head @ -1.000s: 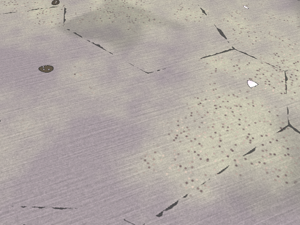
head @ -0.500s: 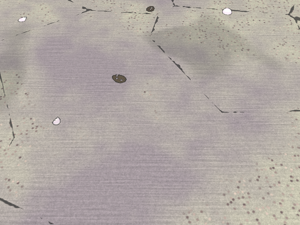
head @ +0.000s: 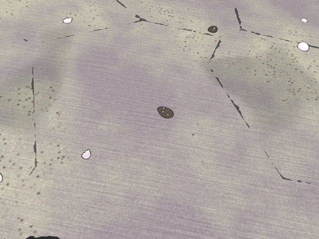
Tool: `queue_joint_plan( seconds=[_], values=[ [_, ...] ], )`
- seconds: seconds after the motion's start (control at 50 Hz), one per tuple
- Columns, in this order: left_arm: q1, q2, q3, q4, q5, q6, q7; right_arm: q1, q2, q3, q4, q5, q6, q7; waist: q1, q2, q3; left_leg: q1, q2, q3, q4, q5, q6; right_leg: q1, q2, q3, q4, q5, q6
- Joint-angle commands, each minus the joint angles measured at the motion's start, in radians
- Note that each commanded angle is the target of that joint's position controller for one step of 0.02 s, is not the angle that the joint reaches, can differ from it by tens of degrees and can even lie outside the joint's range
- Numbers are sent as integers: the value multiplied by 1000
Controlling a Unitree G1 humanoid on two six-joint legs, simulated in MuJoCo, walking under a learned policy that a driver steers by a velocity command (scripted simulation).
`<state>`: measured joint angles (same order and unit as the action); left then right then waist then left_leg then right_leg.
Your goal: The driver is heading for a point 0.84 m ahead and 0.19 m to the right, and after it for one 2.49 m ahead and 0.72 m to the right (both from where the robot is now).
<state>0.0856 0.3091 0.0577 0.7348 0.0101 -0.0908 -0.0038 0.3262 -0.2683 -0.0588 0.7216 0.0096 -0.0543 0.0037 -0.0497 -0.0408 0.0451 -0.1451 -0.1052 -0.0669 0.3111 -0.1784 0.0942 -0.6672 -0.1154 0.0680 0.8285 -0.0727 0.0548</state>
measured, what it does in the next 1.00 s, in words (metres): walks ahead, turning right: right foot, then left foot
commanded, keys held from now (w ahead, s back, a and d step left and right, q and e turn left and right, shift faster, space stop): w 0.36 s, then w+e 0.64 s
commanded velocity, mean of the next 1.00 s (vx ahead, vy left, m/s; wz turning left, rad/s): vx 0.50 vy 0.00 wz -0.17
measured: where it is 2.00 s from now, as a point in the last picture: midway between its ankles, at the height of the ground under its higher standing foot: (180, 159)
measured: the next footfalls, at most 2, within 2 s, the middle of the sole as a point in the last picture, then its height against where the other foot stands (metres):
right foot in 0.24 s outside the picture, level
left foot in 0.72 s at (130, 208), level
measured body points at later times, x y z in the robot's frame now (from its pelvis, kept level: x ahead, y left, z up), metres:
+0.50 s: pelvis +0.29 -0.06 +0.00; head +0.32 -0.07 +0.45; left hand +0.33 +0.21 -0.12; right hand +0.46 -0.32 -0.10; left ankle +0.37 +0.11 -0.68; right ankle +0.29 -0.15 -0.75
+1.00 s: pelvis +0.55 -0.02 +0.00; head +0.58 -0.02 +0.45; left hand +0.77 +0.22 -0.10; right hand +0.55 -0.31 -0.12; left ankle +0.56 +0.09 -0.75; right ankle +0.60 -0.19 -0.68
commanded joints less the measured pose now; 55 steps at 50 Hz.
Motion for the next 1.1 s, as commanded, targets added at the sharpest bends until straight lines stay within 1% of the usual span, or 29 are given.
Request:
queue_joint_plan(
  seconds=[0.02,0.14,0.18,0.22,0.24,0.26,0.28,0.3,0.32,0.34,0.36,0.42,0.44,0.48,0.56,0.62,0.66,0.7,0.72,0.74,0.76,0.78,0.8,0.82,0.86,0.9,0.92,0.98,1.1],
  values=[
    [-74,37,1,-66,-7,-12,-10,5,-166,-41,-42,3,-17,-13,-15,111,-34,-35,215,-116,-116,207,125,89,38,-39,-181,197,4],
    [-177,62,4,-110,-15,-33,-39,87,-176,-43,22,6,-5,-17,-47,117,22,153,311,-192,-44,229,118,21,64,-31,-326,131,-59],
    [-141,73,9,-106,-16,-35,-44,84,-183,-46,32,6,4,-22,-22,137,11,201,328,-203,0,342,100,64,79,-44,-345,47,-88],
    [18,114,33,-66,-13,-38,-36,49,-186,-44,27,4,12,-22,69,141,-91,192,275,-156,176,651,68,304,133,-99,-381,32,-136],
    [172,154,47,-35,-4,-38,-30,35,-159,-30,12,-4,13,-22,141,117,-222,77,228,-118,381,612,38,571,56,-32,-338,83,-191],
    [313,236,69,-17,10,-35,-25,137,-87,-6,-2,-8,1,-17,140,-76,-391,-271,88,-58,750,240,-35,974,-173,330,-326,12,-332],
    [365,191,60,19,-13,-28,-34,172,-71,5,8,7,-14,-14,141,-246,-444,-501,0,-87,958,-390,-64,1091,-286,668,-484,-192,-403],
    [313,123,39,11,-32,-24,-31,76,-162,-16,-5,26,-22,-9,158,-126,-287,-606,68,-124,1034,-360,-56,987,-256,601,-524,-349,-351],
    [238,99,29,-2,-25,-15,-25,-15,-171,-17,-31,30,-27,-6,141,-51,-166,-620,122,-75,1008,-269,-50,838,-219,464,-549,-332,-313],
    [184,81,19,-6,-13,-10,-26,-70,-158,-16,-43,11,-30,-5,113,13,-71,-597,162,-42,935,-200,-52,690,-171,366,-590,-238,-294],
    [155,69,13,-9,-2,-13,-25,-62,-149,-21,-42,1,-28,-5,79,-11,-49,-547,195,-42,874,-151,-57,607,-148,315,-611,-149,-291],
    [150,76,12,-1,-11,-19,-26,-18,-97,-13,-29,-12,-18,-8,36,-28,-51,-465,214,-10,771,-113,-84,507,-87,220,-664,13,-305],
    [157,102,19,6,-17,-20,-22,-43,-87,-8,-43,-14,-18,-9,36,-43,-35,-478,217,-1,706,-97,-102,486,-95,203,-676,70,-323],
    [178,118,27,17,-22,-14,-12,-125,-76,-1,-67,-20,-25,-9,57,-20,-19,-485,212,6,552,11,-125,482,-68,150,-685,115,-311],
    [257,141,37,43,-36,4,3,-272,-56,8,-95,-10,-43,4,110,-16,-19,-389,153,24,293,234,-143,474,-28,104,-660,105,-266],
    [308,140,39,59,-42,20,10,-345,-74,2,-118,1,-55,16,126,-32,-14,-361,133,4,209,242,-135,524,-55,160,-609,53,-253],
    [308,148,44,58,-42,29,17,-341,-104,-10,-120,4,-63,20,104,-50,-19,-318,131,-12,165,188,-117,561,-79,213,-560,23,-233],
    [289,144,45,52,-37,38,20,-245,-137,-27,-94,4,-70,16,41,-61,-56,-165,125,8,118,135,-81,547,-63,222,-461,77,-204],
    [284,109,33,43,-30,37,17,-131,-176,-45,-70,-6,-73,8,-14,-39,-139,24,162,-9,120,124,-45,491,-2,186,-308,103,-173],
    [280,41,8,10,-6,35,16,37,-243,-63,-54,-20,-70,-3,-78,90,-302,293,353,-192,150,88,16,335,78,109,-5,-109,-133],
    [423,-28,-12,-20,-36,20,13,74,-297,-75,-25,-19,-52,4,-6,401,-408,546,551,-611,59,-116,164,-8,179,22,296,-538,-86],
    [379,83,12,2,-56,21,17,51,-193,-53,-38,-13,-49,6,-36,266,-322,470,519,-641,-3,-313,142,-110,110,83,416,-499,-82],
    [282,132,29,-16,-56,25,17,2,-141,-37,-41,-8,-49,4,-45,186,-196,351,479,-479,-19,-280,101,-134,78,68,433,-406,-83],
    [241,119,31,-21,-45,33,20,-59,-117,-25,-40,-13,-48,6,-19,115,-124,229,426,-354,-46,-151,74,-93,44,50,409,-334,-77],
    [240,86,33,-35,-39,46,10,-119,-90,-19,-26,-23,-52,6,31,169,-61,84,382,-214,-99,-10,77,-23,-5,51,350,-252,-64],
    [235,50,29,-42,-41,62,6,-132,-91,-25,-11,-21,-60,4,43,144,-45,34,360,-115,-146,56,82,-2,-12,29,329,-216,-56],
    [216,40,25,-62,-40,68,4,-133,-117,-32,-2,-20,-64,3,51,154,-28,14,385,-95,-163,91,102,-17,-21,31,293,-193,-46],
    [156,34,21,-89,-32,70,-4,-121,-140,-43,23,-19,-64,-2,39,107,-12,41,374,16,-179,185,102,-45,-22,25,157,-77,-33],
    [-20,18,8,-155,-33,59,-42,-67,-194,-57,61,-1,-42,-10,-20,85,27,114,374,174,-166,240,60,10,7,-63,-123,80,-72]
  ],
)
